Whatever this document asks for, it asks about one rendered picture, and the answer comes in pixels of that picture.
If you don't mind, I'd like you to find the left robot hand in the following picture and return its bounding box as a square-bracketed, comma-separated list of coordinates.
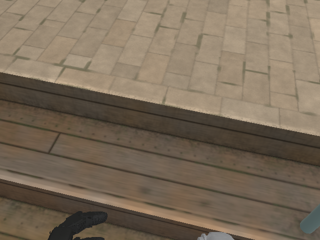
[48, 211, 108, 240]

